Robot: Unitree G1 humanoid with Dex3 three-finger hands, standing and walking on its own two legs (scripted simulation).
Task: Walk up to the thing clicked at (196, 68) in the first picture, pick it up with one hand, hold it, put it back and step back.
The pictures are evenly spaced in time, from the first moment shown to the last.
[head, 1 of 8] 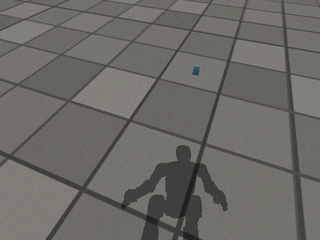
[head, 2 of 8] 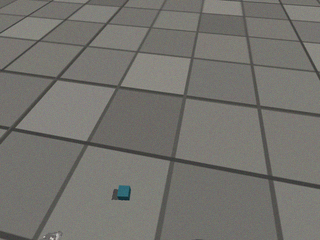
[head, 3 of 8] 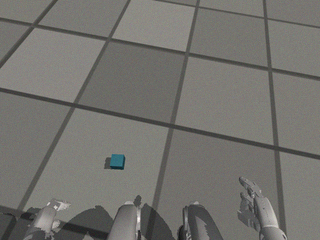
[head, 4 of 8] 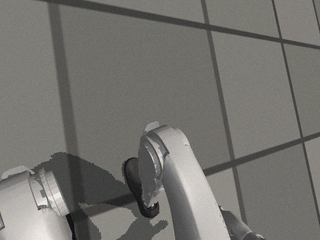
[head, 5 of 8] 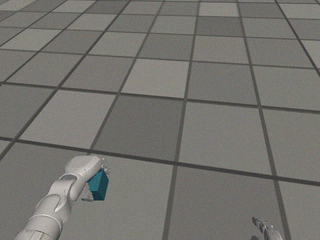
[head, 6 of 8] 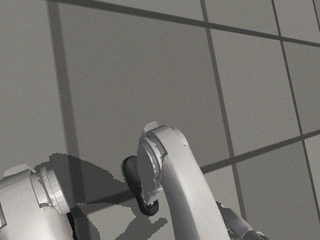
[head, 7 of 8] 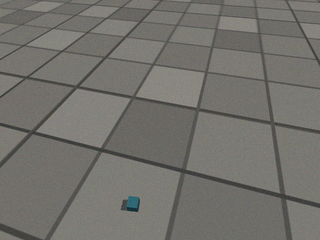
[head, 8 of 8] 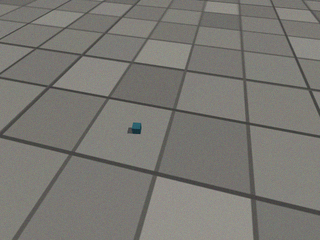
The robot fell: no
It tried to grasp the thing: yes
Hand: left
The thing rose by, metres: 0.66
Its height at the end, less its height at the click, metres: +0.00
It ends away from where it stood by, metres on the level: 0.02
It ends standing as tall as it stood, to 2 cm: yes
